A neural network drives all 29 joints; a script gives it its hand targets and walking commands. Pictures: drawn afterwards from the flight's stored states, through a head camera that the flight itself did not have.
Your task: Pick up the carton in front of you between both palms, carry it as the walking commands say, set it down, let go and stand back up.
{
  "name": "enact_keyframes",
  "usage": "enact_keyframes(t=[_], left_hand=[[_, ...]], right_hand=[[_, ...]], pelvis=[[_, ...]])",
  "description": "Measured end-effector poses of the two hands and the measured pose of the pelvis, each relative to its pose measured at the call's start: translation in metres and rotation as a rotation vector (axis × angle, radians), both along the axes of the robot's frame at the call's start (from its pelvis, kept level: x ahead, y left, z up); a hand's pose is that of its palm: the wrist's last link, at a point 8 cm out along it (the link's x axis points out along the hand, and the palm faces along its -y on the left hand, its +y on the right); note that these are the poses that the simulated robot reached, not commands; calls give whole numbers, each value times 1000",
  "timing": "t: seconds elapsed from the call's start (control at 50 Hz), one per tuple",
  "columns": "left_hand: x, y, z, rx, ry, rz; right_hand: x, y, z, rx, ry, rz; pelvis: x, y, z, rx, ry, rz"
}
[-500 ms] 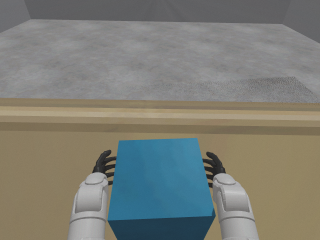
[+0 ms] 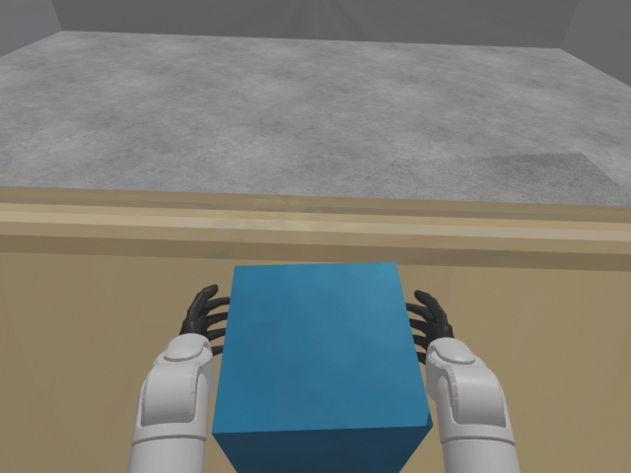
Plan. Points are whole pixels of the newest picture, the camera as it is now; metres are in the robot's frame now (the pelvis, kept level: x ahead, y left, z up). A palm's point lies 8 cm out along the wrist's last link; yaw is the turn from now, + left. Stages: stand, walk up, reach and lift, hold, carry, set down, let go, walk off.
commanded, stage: carry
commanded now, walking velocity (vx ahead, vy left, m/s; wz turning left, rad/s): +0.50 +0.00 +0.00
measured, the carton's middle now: (317, 378) +0.29 -0.01 -0.01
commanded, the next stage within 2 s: none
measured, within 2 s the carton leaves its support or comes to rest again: neither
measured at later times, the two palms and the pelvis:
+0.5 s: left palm (203, 230) +0.49 +0.17 +0.09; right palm (390, 234) +0.48 -0.13 +0.09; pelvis +0.22 +0.02 +0.00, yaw -2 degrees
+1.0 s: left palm (249, 154) +0.79 +0.13 +0.07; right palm (379, 154) +0.81 -0.17 +0.06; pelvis +0.54 -0.04 +0.01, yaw +3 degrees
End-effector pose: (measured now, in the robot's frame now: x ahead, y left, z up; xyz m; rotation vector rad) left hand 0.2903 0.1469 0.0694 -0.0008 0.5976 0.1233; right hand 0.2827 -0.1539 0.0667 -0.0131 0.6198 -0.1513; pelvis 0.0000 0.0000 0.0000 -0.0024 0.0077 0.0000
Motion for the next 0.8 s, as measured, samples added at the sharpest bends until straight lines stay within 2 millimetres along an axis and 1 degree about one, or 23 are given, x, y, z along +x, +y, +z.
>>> enact_keyframes(t=[0.1, 0.16, 0.2, 0.24, 0.28, 0.34, 0.38, 0.42, 0.46, 0.5, 0.58, 0.64, 0.68, 0.74, 0.8], left_hand=[[24, 8, 7, -14, 13, 4], [45, 2, 12, -18, 45, -8], [61, -4, 15, -33, 46, -5], [74, -8, 15, -50, 51, 12], [86, -6, 13, -41, 76, 19], [105, 6, 13, -50, 98, 51], [124, 15, 15, -60, 87, 71], [148, 24, 16, -67, 56, 78], [173, 27, 17, -71, 58, 73], [199, 25, 20, -67, 84, 55], [254, 14, 28, -66, 115, 6], [295, 5, 29, -60, 108, -17], [322, 0, 25, -58, 102, -20], [361, -7, 15, -49, 99, -10], [402, -14, 1, -38, 91, 20]], right_hand=[[23, 8, 9, 18, 13, -19], [38, 3, 11, 21, 45, -37], [52, -3, 12, 29, 45, -48], [67, -7, 13, 38, 50, -49], [83, -5, 15, 46, 74, -44], [113, 6, 18, 49, 97, -23], [136, 16, 20, 43, 87, -4], [161, 24, 21, 43, 55, 1], [183, 27, 20, 44, 57, -6], [201, 26, 21, 53, 82, -31], [240, 15, 27, 60, 111, -86], [276, 7, 30, 52, 104, -107], [304, 2, 28, 49, 98, -107], [348, -6, 18, 50, 97, -90], [399, -14, 0, 55, 90, -55]], pelvis=[[30, 6, -4, 5, 41, -33], [51, 3, -1, -12, 62, -40], [67, -1, -4, -24, 70, -18], [85, -3, -5, -24, 84, 7], [103, -3, -1, -8, 96, 21], [132, 1, 3, 15, 104, 21], [153, 6, 0, 23, 97, 15], [176, 13, -8, 26, 82, -8], [197, 19, -9, 26, 82, -28], [218, 23, -4, 12, 87, -38], [263, 24, 8, -14, 96, -37], [301, 20, 10, -26, 97, -28], [328, 14, 7, -28, 94, -23], [372, 3, -2, -25, 82, -15], [421, -12, -19, -18, 54, 12]])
